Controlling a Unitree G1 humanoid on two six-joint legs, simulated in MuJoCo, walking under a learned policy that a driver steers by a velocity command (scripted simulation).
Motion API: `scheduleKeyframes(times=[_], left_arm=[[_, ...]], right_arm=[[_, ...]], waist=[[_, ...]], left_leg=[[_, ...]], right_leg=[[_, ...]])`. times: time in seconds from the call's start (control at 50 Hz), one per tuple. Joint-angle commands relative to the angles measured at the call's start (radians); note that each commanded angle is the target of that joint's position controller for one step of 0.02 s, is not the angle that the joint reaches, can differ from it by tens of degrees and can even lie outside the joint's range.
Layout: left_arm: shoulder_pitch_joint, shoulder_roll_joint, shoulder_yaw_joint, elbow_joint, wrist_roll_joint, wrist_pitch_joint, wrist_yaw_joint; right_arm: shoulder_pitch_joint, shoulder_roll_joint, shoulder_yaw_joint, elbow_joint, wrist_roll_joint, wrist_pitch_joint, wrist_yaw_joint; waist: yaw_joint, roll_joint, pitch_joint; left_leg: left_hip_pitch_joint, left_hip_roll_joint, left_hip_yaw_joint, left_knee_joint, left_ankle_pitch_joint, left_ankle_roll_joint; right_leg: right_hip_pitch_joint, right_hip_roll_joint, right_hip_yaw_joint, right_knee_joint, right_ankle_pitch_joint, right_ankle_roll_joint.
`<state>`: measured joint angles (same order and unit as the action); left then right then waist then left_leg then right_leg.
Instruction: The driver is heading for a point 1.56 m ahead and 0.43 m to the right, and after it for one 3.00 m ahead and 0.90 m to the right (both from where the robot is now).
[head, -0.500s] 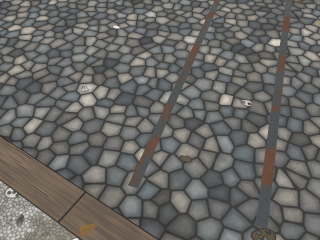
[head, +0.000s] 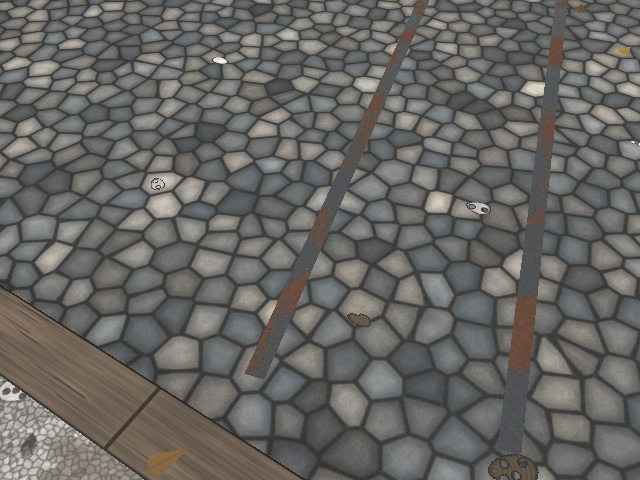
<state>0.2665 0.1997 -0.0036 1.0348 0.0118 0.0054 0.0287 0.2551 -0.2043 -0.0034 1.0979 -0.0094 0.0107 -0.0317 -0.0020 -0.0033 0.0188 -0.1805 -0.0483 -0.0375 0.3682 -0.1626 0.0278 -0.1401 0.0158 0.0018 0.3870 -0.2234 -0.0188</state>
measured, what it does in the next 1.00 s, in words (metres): walks ahead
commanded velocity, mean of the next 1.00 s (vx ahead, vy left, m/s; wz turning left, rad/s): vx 0.22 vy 0.00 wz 0.00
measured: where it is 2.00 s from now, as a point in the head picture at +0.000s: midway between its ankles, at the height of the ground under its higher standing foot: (319, 383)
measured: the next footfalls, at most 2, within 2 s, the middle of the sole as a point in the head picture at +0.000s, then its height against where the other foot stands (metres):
right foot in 1.04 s outside the picture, level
left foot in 1.64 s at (270, 394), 0.10 m lower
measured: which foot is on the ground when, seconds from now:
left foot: down 0.00-1.00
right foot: down 0.00-0.62, up 0.64-1.00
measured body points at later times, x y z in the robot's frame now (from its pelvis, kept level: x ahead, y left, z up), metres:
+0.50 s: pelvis +0.02 +0.00 +0.00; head +0.01 +0.00 +0.45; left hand -0.01 +0.23 -0.16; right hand +0.00 -0.23 -0.16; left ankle +0.02 +0.10 -0.74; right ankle -0.01 -0.11 -0.74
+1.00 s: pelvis +0.22 +0.02 -0.02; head +0.26 +0.02 +0.43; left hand +0.41 +0.24 -0.14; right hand +0.09 -0.19 -0.15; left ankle +0.05 +0.10 -0.74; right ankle +0.35 -0.06 -0.72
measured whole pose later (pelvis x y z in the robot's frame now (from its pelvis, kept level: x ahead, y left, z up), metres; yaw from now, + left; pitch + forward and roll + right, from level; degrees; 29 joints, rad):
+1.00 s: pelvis +0.22 +0.02 -0.02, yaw -1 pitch +1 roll +0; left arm 0.00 0.20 0.03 0.91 0.02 -0.04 -0.03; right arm 0.52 -0.15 -0.01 1.13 -0.02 -0.10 -0.02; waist -0.06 -0.01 0.05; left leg 0.13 -0.06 0.03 0.23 -0.38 0.07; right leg -0.55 0.02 -0.10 0.64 -0.07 -0.09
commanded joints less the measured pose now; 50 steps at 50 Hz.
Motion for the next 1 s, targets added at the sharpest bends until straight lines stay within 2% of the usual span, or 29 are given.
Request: scheduleKeyframes(times=[0.02, 0.34, 0.36, 0.4, 0.42, 0.44, 0.48, 0.5, 0.52, 0.56, 0.6, 0.62, 0.64, 0.66, 0.68, 0.7, 0.72, 0.74, 0.76, 0.82, 0.88, 0.92, 0.94, 0.96, 0.98, 1.0], left_arm=[[0.040, 0.085, 0.012, -0.003, -0.001, -0.008, 0.004], [0.093, 0.039, 0.001, 0.073, -0.001, -0.010, 0.011], [0.105, 0.035, 0.001, 0.078, 0.001, -0.010, 0.011], [0.115, 0.070, 0.017, 0.075, 0.004, -0.001, 0.010], [0.117, 0.081, 0.024, 0.068, 0.006, 0.004, 0.007], [0.133, 0.083, 0.029, 0.064, 0.006, 0.007, 0.005], [0.203, 0.098, 0.042, 0.080, 0.005, 0.005, 0.007], [0.210, 0.115, 0.054, 0.085, 0.008, 0.001, 0.009], [0.201, 0.117, 0.059, 0.079, 0.010, -0.005, 0.006], [0.155, 0.125, 0.068, 0.061, 0.013, -0.018, -0.001], [0.077, 0.115, 0.071, 0.037, 0.000, -0.024, -0.005], [0.048, 0.096, 0.069, 0.019, 0.001, -0.030, -0.006], [0.018, 0.039, 0.054, -0.007, 0.004, -0.043, -0.012], [0.012, 0.003, 0.046, -0.047, 0.007, -0.053, -0.022], [-0.023, 0.081, 0.061, -0.055, 0.035, -0.056, -0.031], [-0.040, 0.065, 0.059, -0.056, 0.032, -0.063, -0.043], [-0.031, 0.046, 0.055, -0.047, 0.022, -0.072, -0.052], [-0.031, 0.049, 0.059, -0.044, 0.023, -0.074, -0.059], [-0.031, 0.052, 0.060, -0.043, 0.025, -0.070, -0.064], [-0.086, 0.041, 0.060, -0.069, 0.022, -0.052, -0.067], [-0.268, 0.022, 0.045, -0.146, 0.015, -0.049, -0.070], [-0.313, 0.011, 0.035, -0.173, 0.004, -0.044, -0.071], [-0.308, 0.024, 0.037, -0.179, 0.003, -0.042, -0.067], [-0.256, 0.044, 0.045, -0.167, 0.002, -0.043, -0.061], [-0.136, 0.077, 0.060, -0.127, 0.006, -0.045, -0.053], [-0.009, 0.108, 0.075, -0.082, 0.009, -0.050, -0.044]], right_arm=[[0.032, -0.085, -0.010, -0.002, 0.000, -0.007, -0.004], [0.070, -0.034, 0.003, 0.059, 0.001, -0.009, -0.011], [0.079, -0.029, 0.004, 0.063, 0.000, -0.009, -0.011], [0.082, -0.051, -0.008, 0.054, -0.003, -0.002, -0.010], [0.078, -0.056, -0.013, 0.043, -0.009, 0.002, -0.006], [0.063, -0.051, -0.015, 0.028, -0.013, 0.002, -0.002], [0.016, 0.003, -0.006, -0.010, -0.022, -0.012, 0.009], [0.003, 0.012, -0.005, -0.026, -0.031, -0.024, 0.015], [-0.012, -0.008, -0.010, -0.041, -0.031, -0.036, 0.020], [0.006, -0.017, -0.016, -0.056, -0.023, -0.055, 0.031], [0.143, 0.012, -0.018, -0.017, -0.009, -0.068, 0.033], [0.246, -0.001, -0.026, 0.019, -0.006, -0.072, 0.026], [0.367, -0.067, -0.043, 0.040, -0.018, -0.081, 0.015], [0.487, -0.176, -0.072, 0.069, -0.013, -0.076, 0.017], [0.417, -0.128, -0.063, 0.055, -0.018, -0.070, 0.014], [0.323, -0.098, -0.054, 0.016, -0.019, -0.076, 0.018], [0.269, -0.086, -0.051, -0.006, -0.018, -0.086, 0.019], [0.246, -0.072, -0.045, -0.016, -0.012, -0.095, 0.016], [0.242, -0.049, -0.036, -0.015, -0.009, -0.103, 0.013], [0.314, -0.035, -0.026, 0.013, -0.008, -0.113, 0.008], [0.307, -0.044, -0.018, 0.007, -0.006, -0.116, 0.005], [0.296, -0.069, -0.022, 0.007, -0.009, -0.119, 0.007], [0.300, -0.080, -0.025, 0.011, -0.010, -0.121, 0.009], [0.280, -0.081, -0.025, 0.004, -0.010, -0.127, 0.012], [0.234, -0.096, -0.029, -0.003, -0.012, -0.131, 0.010], [0.201, -0.105, -0.032, -0.016, -0.008, -0.131, 0.008]], waist=[[0.002, -0.002, 0.034], [0.003, 0.001, 0.045], [0.004, 0.000, 0.024], [0.008, -0.018, 0.046], [0.012, -0.032, 0.081], [0.023, -0.043, 0.124], [0.053, -0.124, 0.145], [0.053, -0.155, 0.147], [0.049, -0.135, 0.145], [0.016, -0.115, 0.136], [-0.060, -0.104, 0.144], [-0.098, -0.051, 0.142], [-0.141, 0.139, 0.110], [-0.152, 0.334, 0.081], [-0.105, 0.171, 0.143], [-0.064, 0.078, 0.162], [-0.036, 0.050, 0.150], [-0.017, 0.042, 0.134], [-0.007, 0.049, 0.121], [-0.005, 0.080, 0.095], [-0.028, 0.080, 0.130], [-0.034, 0.124, 0.126], [-0.033, 0.139, 0.118], [-0.013, 0.136, 0.086], [0.052, 0.138, 0.032], [0.107, 0.110, -0.032]], left_leg=[[0.002, 0.105, -0.110, -0.064, 0.018, 0.020], [-0.001, 0.107, -0.097, -0.047, 0.044, 0.018], [0.005, 0.098, -0.092, -0.051, -0.030, 0.020], [-0.047, 0.054, -0.068, 0.001, -0.282, 0.042], [-0.106, 0.038, -0.062, 0.030, -0.413, 0.057], [-0.175, 0.027, -0.058, 0.065, -0.465, 0.063], [-0.285, -0.005, 0.015, 0.220, -0.343, 0.050], [-0.302, 0.009, 0.061, 0.305, -0.243, 0.041], [-0.304, 0.037, 0.062, 0.345, -0.226, 0.039], [-0.249, 0.048, 0.068, 0.303, -0.266, 0.044], [0.030, 0.007, 0.108, 0.119, -0.195, 0.059], [0.190, 0.006, 0.068, 0.045, -0.196, 0.061], [0.315, 0.194, -0.215, -0.114, -0.367, 0.086], [0.361, 0.402, -0.605, -0.260, -0.585, 0.182], [0.276, 0.419, -0.612, -0.246, -0.575, 0.211], [0.216, 0.381, -0.514, -0.237, -0.487, 0.199], [0.192, 0.337, -0.419, -0.246, -0.352, 0.181], [0.185, 0.307, -0.345, -0.255, -0.245, 0.167], [0.185, 0.275, -0.271, -0.257, -0.123, 0.153], [0.219, 0.234, -0.142, -0.216, 0.239, 0.148], [0.154, 0.200, -0.068, -0.218, 0.397, 0.140], [0.065, 0.170, -0.015, -0.228, 0.461, 0.127], [0.061, 0.185, -0.018, -0.221, 0.502, 0.128], [0.053, 0.197, -0.004, -0.185, 0.616, 0.126], [0.081, 0.220, 0.028, -0.077, 0.802, 0.115], [0.106, 0.209, 0.045, 0.069, 0.906, 0.103]], right_leg=[[-0.064, -0.101, 0.104, -0.088, 0.015, -0.030], [-0.069, -0.095, 0.101, -0.076, 0.044, -0.031], [-0.062, -0.087, 0.100, -0.084, -0.036, -0.033], [-0.093, -0.062, 0.107, -0.072, -0.310, -0.059], [-0.123, -0.068, 0.136, -0.078, -0.452, -0.081], [-0.134, -0.092, 0.183, -0.099, -0.539, -0.105], [-0.060, -0.201, 0.346, -0.191, -0.607, -0.164], [-0.046, -0.273, 0.423, -0.236, -0.594, -0.199], [-0.062, -0.300, 0.443, -0.257, -0.554, -0.214], [-0.096, -0.278, 0.383, -0.235, -0.488, -0.203], [-0.278, -0.194, 0.261, -0.147, -0.455, -0.162], [-0.387, -0.139, 0.200, -0.043, -0.419, -0.138], [-0.501, -0.039, 0.062, 0.240, -0.328, -0.099], [-0.656, 0.048, -0.064, 0.512, -0.335, -0.079], [-0.687, -0.018, -0.007, 0.667, -0.293, -0.092], [-0.680, -0.052, 0.017, 0.706, -0.196, -0.094], [-0.645, -0.075, 0.024, 0.705, -0.116, -0.083], [-0.618, -0.089, 0.018, 0.686, -0.063, -0.071], [-0.595, -0.093, 0.005, 0.656, -0.026, -0.054], [-0.595, -0.066, -0.049, 0.597, 0.026, -0.027], [-0.535, -0.032, -0.099, 0.375, 0.102, -0.018], [-0.363, 0.014, -0.147, 0.249, 0.153, -0.022], [-0.304, 0.026, -0.155, 0.232, 0.152, -0.034], [-0.217, 0.047, -0.170, 0.267, 0.188, -0.053], [-0.131, 0.038, -0.116, 0.322, 0.219, -0.091], [-0.041, 0.060, -0.103, 0.306, 0.160, -0.116]])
